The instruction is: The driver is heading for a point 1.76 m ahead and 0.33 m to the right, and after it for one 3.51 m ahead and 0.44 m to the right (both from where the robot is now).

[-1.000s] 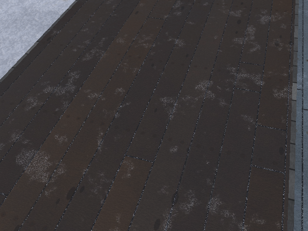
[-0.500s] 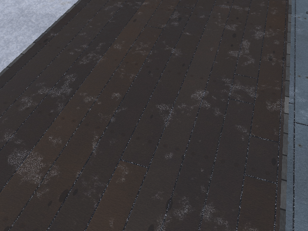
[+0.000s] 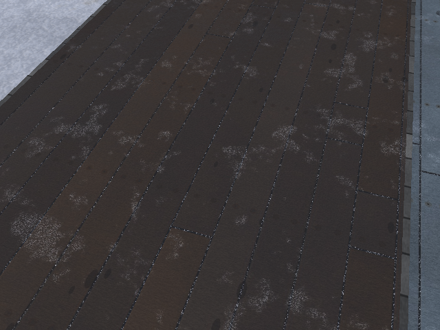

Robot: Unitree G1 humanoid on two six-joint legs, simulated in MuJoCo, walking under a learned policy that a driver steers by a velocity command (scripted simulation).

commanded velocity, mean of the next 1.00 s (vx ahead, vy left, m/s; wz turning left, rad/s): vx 0.36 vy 0.00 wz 0.00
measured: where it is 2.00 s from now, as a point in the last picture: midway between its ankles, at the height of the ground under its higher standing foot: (257, 204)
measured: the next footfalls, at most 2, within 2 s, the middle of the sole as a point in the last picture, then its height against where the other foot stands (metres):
left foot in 0.72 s outside the picture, level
right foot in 1.26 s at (269, 264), level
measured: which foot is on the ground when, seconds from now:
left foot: down 0.00-0.26, up 0.28-0.70, down 0.72-1.00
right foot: down 0.00-0.74, up 0.76-1.00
